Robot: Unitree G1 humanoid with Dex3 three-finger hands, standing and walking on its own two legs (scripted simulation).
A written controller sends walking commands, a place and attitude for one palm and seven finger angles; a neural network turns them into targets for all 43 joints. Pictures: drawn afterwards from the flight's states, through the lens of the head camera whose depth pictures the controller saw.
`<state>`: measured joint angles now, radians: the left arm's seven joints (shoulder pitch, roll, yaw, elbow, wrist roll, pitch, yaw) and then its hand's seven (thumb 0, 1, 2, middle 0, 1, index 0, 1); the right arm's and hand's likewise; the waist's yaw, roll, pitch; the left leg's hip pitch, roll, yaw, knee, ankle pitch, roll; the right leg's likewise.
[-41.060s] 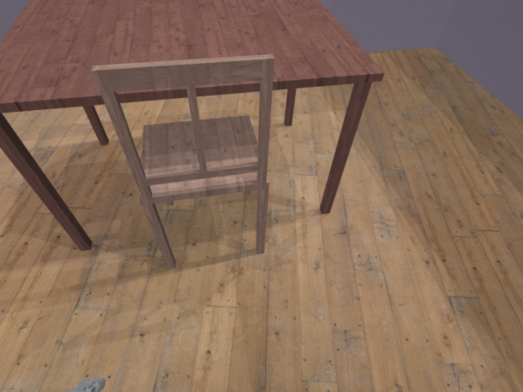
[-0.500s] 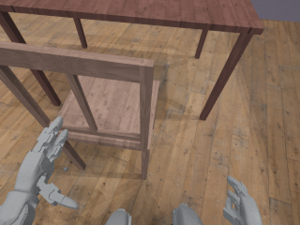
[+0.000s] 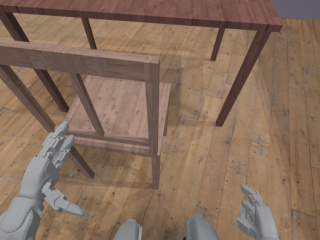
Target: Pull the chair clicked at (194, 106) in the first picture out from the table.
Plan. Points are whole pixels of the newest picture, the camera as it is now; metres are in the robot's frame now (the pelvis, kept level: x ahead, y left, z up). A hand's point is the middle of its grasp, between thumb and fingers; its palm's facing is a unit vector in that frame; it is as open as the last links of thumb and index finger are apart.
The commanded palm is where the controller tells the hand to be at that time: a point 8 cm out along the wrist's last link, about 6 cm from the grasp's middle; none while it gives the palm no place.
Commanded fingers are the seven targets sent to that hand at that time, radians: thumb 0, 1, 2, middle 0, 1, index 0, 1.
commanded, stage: aim the fingers beside a spindle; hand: left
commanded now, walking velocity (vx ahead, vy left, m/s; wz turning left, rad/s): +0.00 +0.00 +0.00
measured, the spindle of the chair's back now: (89, 108) +0.46 +0.23 +0.02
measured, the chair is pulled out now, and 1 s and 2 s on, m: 0.30 0.30 0.30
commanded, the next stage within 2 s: none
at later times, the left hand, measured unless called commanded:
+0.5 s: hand (69, 167) +0.27 +0.22 +0.04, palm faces -0.10 -0.99 -0.07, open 16.9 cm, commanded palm +0.26 +0.27 +0.04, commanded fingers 0.00 -0.50 0.30 -0.06 -0.08 -0.06 -0.08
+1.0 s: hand (76, 163) +0.29 +0.22 +0.02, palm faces -0.12 -0.99 -0.06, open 16.9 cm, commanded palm +0.28 +0.27 +0.02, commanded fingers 0.00 -0.50 0.30 -0.06 -0.08 -0.06 -0.08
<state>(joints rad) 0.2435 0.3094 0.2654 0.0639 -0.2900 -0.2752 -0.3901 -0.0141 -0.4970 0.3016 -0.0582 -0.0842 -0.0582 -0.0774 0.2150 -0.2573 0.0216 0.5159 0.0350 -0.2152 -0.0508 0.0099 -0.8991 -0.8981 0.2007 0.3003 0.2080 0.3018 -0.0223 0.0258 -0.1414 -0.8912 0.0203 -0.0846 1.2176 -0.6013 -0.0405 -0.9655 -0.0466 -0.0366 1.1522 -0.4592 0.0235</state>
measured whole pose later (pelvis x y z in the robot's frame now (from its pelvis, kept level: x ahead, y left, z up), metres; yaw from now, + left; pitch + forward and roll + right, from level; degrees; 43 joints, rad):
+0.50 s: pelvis +0.00 +0.01 -0.01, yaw -1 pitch +18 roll -2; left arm 0.15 0.33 0.29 0.12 -0.30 -0.31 -0.40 -0.02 -0.50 0.30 -0.06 -0.08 -0.06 -0.08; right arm 0.22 -0.26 0.02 0.53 0.02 -0.22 -0.04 0.01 -0.90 -0.90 0.20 0.30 0.21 0.30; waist -0.03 0.01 -0.14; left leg -0.97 0.01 -0.08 1.27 -0.61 -0.03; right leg -1.04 -0.05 -0.02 1.18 -0.46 0.04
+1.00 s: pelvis -0.01 +0.01 -0.02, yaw +0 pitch +21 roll -2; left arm 0.06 0.34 0.29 0.19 -0.28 -0.29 -0.42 -0.01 -0.50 0.30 -0.06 -0.08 -0.06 -0.08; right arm 0.21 -0.26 0.03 0.52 0.02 -0.18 -0.04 0.01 -0.90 -0.90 0.20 0.30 0.21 0.30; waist -0.04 0.01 -0.16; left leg -1.05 0.01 -0.08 1.32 -0.63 -0.03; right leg -1.12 -0.05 -0.02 1.23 -0.47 0.04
